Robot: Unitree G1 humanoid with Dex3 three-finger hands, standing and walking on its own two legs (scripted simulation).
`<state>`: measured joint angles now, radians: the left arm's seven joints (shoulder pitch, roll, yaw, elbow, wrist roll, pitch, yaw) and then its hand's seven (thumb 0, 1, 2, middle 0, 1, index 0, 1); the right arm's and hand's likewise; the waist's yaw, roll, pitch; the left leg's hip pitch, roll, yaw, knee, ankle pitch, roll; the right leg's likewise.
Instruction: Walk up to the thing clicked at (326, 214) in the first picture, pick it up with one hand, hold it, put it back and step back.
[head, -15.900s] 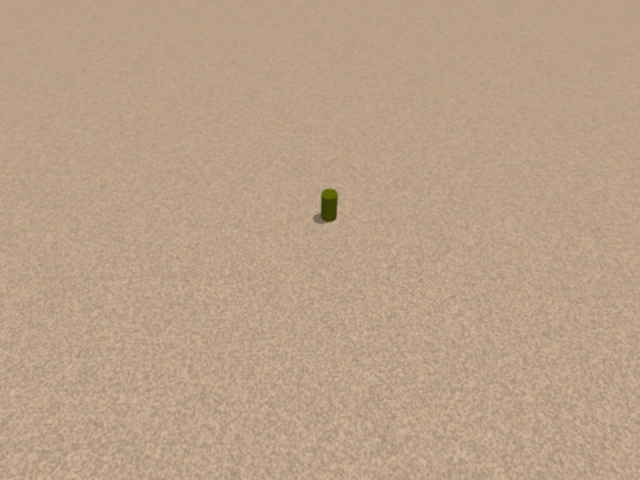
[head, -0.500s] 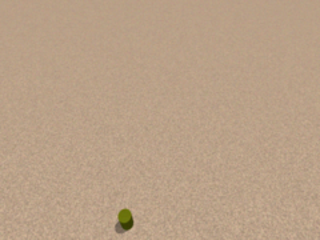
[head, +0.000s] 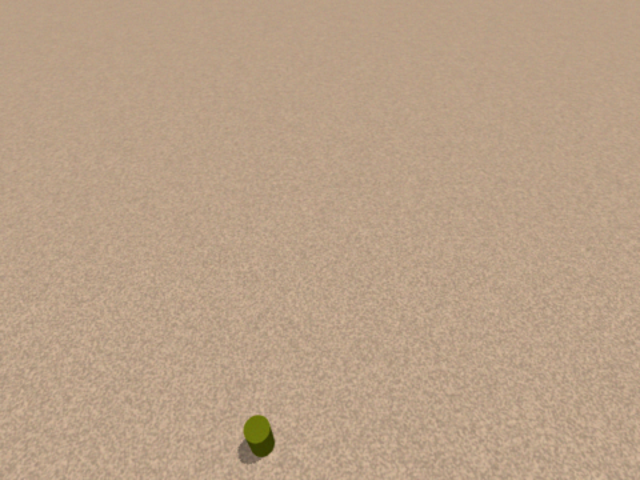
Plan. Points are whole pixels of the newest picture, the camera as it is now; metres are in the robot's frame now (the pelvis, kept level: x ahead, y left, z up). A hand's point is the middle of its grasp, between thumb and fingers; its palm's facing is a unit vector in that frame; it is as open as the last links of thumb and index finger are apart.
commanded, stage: stand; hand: left
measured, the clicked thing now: (259, 436) +0.38 +0.20 -0.71
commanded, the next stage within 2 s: none
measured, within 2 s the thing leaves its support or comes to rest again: neither
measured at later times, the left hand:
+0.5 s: hand out of the picture +0.08 +0.25 -0.15, palm faces -0.02 -0.94 -0.35, open 7.4 cm
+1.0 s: hand out of the picture +0.07 +0.24 -0.16, palm faces -0.04 -0.94 -0.34, open 7.4 cm
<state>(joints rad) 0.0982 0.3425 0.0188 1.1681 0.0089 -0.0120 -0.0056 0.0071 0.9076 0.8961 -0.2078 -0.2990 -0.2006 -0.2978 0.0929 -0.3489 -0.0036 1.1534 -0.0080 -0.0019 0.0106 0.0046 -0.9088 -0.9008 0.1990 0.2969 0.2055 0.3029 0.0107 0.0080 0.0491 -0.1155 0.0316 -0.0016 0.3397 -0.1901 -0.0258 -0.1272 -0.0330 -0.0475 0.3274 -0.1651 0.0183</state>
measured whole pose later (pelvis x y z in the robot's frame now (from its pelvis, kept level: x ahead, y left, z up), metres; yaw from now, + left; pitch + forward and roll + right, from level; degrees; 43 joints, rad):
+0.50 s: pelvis +0.00 -0.01 +0.00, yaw -1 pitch -3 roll +0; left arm 0.09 0.35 0.00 1.14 0.01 -0.01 -0.01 0.01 0.91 0.90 -0.21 -0.30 -0.20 -0.30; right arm 0.10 -0.35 0.00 1.14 -0.01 -0.01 0.01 0.00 -0.91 -0.90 0.20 0.30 0.21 0.30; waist 0.00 0.00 0.05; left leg -0.09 0.04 0.01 0.31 -0.17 -0.04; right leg -0.12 -0.02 -0.04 0.32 -0.16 0.01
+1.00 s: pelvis +0.00 -0.01 +0.00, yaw -1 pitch -2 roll +0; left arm 0.12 0.36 0.00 1.13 0.01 -0.01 -0.01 0.01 0.91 0.90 -0.21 -0.30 -0.20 -0.30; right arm 0.12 -0.35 0.00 1.14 -0.01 0.00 0.01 0.00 -0.91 -0.90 0.20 0.30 0.20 0.30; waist 0.00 0.00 0.05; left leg -0.10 0.05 0.01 0.32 -0.18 -0.04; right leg -0.13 -0.01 -0.03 0.34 -0.17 0.00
